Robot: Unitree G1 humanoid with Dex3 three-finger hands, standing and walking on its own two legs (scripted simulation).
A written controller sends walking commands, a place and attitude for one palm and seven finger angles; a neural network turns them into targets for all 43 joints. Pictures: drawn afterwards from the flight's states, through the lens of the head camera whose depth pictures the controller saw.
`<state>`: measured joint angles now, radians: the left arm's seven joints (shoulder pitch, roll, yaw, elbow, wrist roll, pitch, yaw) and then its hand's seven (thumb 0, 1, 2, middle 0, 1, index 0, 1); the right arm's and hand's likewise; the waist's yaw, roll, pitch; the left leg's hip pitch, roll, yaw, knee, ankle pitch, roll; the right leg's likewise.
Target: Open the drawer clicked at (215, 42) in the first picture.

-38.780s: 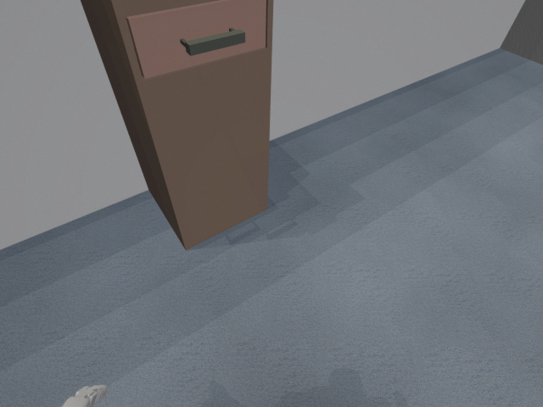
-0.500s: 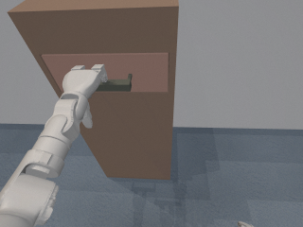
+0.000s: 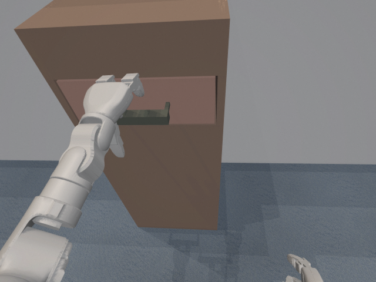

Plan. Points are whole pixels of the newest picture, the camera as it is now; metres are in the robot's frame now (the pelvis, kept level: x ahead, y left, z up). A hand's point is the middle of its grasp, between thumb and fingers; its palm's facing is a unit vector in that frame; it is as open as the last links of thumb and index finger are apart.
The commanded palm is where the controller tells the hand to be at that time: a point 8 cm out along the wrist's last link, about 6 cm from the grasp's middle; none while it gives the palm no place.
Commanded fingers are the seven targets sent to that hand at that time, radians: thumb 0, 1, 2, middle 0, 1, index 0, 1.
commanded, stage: lift the fingers back up to retry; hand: left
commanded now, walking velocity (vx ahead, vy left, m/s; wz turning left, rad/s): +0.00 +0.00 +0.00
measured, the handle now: (137, 111) +0.49 +0.16 +0.11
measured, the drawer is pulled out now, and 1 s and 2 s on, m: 0.00 0.00 0.00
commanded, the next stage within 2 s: re-aim the fingers above the handle in 0.26 s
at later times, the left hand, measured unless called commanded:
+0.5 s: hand (119, 116) +0.40 +0.17 +0.17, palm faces +0.12 -0.11 -0.99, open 13.9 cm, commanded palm +0.36 +0.18 +0.23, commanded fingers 0.00 -0.50 0.30 -0.30 -1.20 -0.30 -1.20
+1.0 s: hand (121, 116) +0.40 +0.16 +0.17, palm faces +0.13 -0.07 -0.99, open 13.9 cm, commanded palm +0.36 +0.18 +0.23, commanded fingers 0.00 -0.50 0.30 -0.30 -1.20 -0.30 -1.20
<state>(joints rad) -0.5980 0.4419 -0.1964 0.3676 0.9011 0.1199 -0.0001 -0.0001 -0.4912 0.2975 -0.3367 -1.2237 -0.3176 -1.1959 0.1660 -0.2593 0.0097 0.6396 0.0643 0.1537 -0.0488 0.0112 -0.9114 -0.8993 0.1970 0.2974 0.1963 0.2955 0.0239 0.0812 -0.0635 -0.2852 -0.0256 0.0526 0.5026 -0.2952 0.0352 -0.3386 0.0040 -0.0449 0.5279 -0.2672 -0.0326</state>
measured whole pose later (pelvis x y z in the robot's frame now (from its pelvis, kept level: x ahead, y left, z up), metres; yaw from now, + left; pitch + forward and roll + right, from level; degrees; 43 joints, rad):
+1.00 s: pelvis +0.00 -0.01 +0.00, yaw +0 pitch +2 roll +1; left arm -0.56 0.44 -0.22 0.26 0.90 0.22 -0.05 0.00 -0.49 0.30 -0.33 -1.20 -0.32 -1.20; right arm 0.08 -0.26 0.05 0.66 0.06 0.18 -0.03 0.01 -0.91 -0.90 0.20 0.30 0.20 0.30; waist 0.03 0.08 -0.04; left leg -0.22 -0.02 0.05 0.45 -0.27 0.02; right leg -0.28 0.01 -0.05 0.50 -0.26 -0.04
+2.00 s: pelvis +0.00 +0.00 +0.00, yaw -1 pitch +3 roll +1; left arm -0.73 0.50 -0.17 0.43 0.85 0.11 0.05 0.00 -0.49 0.30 -0.32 -1.20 -0.32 -1.20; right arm 0.06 -0.21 0.08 0.66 0.07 0.19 -0.04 0.01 -0.91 -0.90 0.20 0.30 0.20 0.30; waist 0.02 0.07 -0.04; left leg -0.22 -0.02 0.07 0.44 -0.27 0.02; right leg -0.29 0.02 -0.02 0.47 -0.24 -0.04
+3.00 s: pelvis +0.00 -0.01 +0.00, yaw +1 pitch +5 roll +1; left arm -0.61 0.42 -0.21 0.41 0.91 0.15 -0.01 0.00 -0.49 0.30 -0.31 -1.20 -0.31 -1.19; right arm 0.12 -0.27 0.02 0.66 0.06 0.17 -0.03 0.01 -0.91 -0.90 0.20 0.30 0.20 0.30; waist 0.02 0.07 -0.06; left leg -0.29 -0.02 0.04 0.48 -0.28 0.03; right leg -0.33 0.01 -0.06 0.50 -0.26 -0.04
